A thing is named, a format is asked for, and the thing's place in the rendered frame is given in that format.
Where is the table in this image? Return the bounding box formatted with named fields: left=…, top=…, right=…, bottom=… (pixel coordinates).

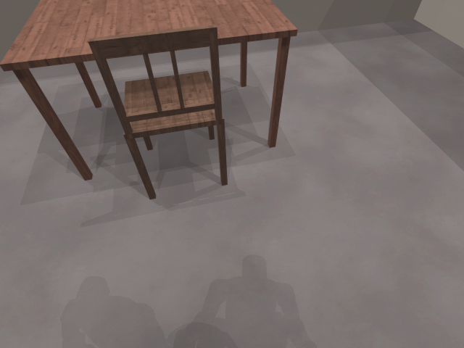
left=0, top=0, right=298, bottom=181

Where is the chair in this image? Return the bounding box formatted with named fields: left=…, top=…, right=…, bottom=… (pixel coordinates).
left=88, top=25, right=228, bottom=199

